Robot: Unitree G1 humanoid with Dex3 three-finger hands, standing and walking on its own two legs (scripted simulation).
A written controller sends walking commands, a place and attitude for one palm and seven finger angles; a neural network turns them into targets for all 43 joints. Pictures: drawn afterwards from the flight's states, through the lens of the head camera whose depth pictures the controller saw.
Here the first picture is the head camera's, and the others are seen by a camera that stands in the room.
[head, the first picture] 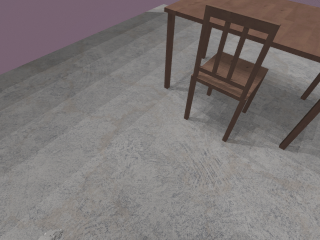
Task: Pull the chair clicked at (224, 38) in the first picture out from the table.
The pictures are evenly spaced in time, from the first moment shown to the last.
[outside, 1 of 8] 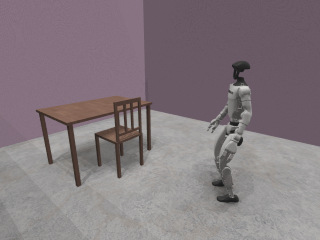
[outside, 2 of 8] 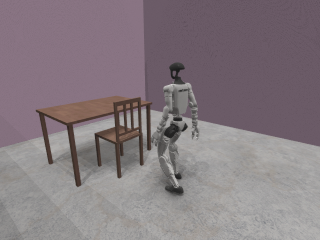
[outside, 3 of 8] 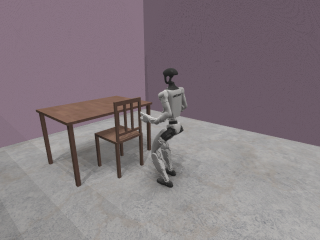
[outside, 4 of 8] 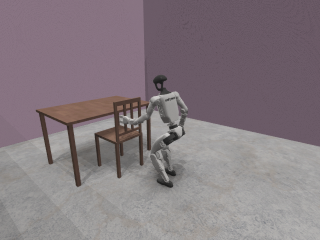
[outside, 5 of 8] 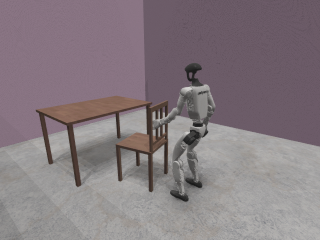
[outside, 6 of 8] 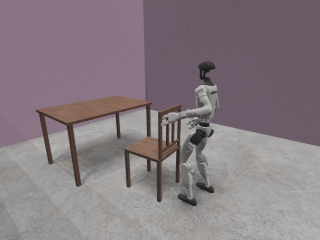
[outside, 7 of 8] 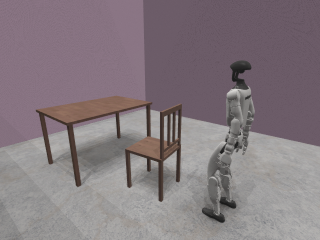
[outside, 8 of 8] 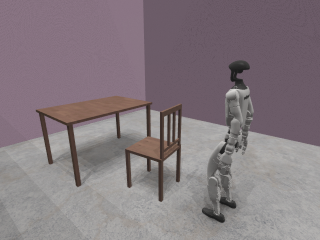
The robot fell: no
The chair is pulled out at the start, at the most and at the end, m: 0.00 0.60 0.59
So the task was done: yes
